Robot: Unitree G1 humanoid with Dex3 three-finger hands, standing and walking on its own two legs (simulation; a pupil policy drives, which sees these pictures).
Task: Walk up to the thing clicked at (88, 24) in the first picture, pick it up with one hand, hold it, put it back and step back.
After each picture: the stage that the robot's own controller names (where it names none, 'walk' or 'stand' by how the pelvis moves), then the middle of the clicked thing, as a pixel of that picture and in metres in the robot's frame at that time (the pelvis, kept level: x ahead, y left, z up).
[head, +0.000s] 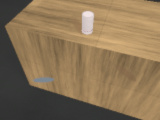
stand; (87, 23) +0.81 -0.03 -0.05
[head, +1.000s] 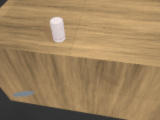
walk; (57, 30) +0.71 +0.17 -0.03
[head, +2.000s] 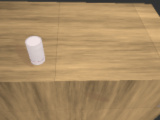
stand; (35, 50) +0.54 +0.21 -0.03
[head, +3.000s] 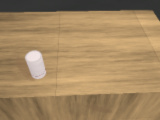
stand; (36, 65) +0.49 +0.20 -0.05
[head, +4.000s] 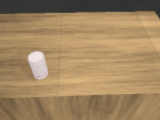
stand; (38, 65) +0.49 +0.20 -0.05
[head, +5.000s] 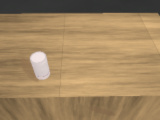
stand; (40, 66) +0.49 +0.19 -0.05
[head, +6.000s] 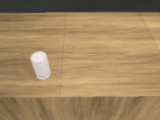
stand; (41, 65) +0.49 +0.19 -0.05
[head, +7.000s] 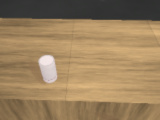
rise first; (48, 69) +0.49 +0.18 -0.05
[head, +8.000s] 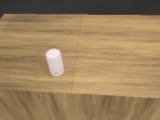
go down; (55, 62) +0.52 +0.16 -0.05
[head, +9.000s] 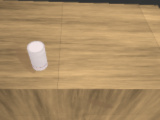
go down; (38, 56) +0.51 +0.16 -0.03
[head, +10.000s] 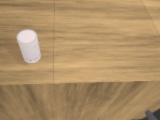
go down; (29, 47) +0.50 +0.16 +0.00
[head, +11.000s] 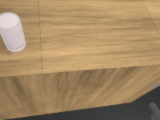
close in; (12, 33) +0.51 +0.17 +0.03
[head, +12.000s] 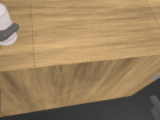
close; (0, 25) +0.53 +0.17 +0.05
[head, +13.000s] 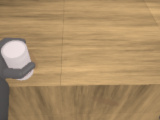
lift; (19, 61) +0.38 +0.19 +0.10
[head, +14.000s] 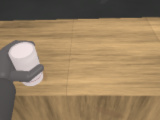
hold; (27, 65) +0.33 +0.17 +0.17
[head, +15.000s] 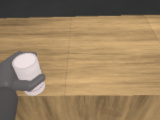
hold; (30, 75) +0.33 +0.16 +0.12
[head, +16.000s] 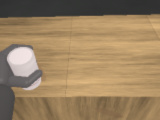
crouch; (26, 69) +0.33 +0.17 +0.15
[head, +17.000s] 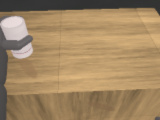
crouch; (18, 38) +0.45 +0.18 +0.16
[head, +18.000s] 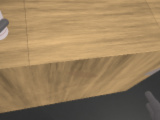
lower; out of the picture +0.54 +0.18 +0.05
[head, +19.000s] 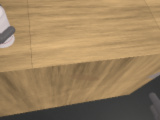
lower; out of the picture +0.52 +0.17 +0.05
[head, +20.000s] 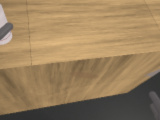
lower; out of the picture +0.53 +0.18 +0.05
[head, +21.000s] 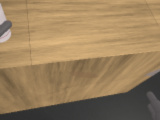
lower; out of the picture +0.53 +0.18 +0.05
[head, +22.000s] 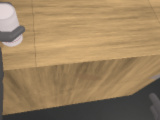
loosen; (7, 26) +0.52 +0.16 +0.05
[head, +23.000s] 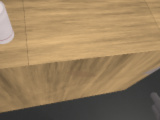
withdraw; out of the picture +0.52 +0.16 +0.05
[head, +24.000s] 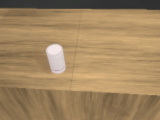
sink last; (56, 59) +0.50 +0.15 +0.00
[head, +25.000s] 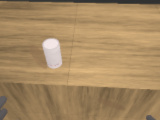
stand; (52, 53) +0.51 +0.15 +0.00
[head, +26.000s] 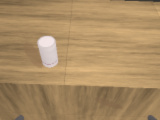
stand; (48, 52) +0.50 +0.15 +0.01
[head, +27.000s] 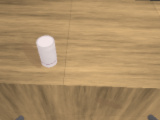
stand; (47, 52) +0.50 +0.15 +0.02
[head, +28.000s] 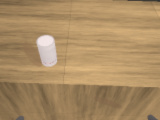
stand; (47, 51) +0.50 +0.15 +0.01
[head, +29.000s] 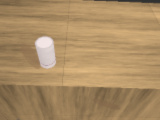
stand; (46, 53) +0.50 +0.15 +0.01
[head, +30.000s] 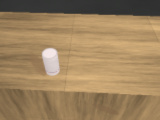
stand; (51, 62) +0.52 +0.16 -0.05
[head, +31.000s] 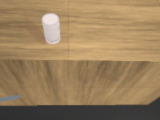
walk; (51, 29) +0.58 +0.12 -0.03
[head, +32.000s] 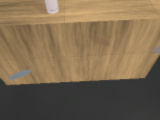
walk; (51, 1) +0.85 +0.19 -0.03
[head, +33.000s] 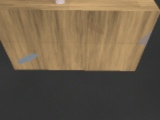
stand; out of the picture +1.15 +0.17 -0.03
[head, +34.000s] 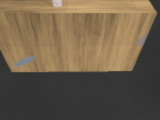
stand; out of the picture +1.14 +0.17 -0.05
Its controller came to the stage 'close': yes
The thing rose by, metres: 0.20
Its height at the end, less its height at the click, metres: +0.00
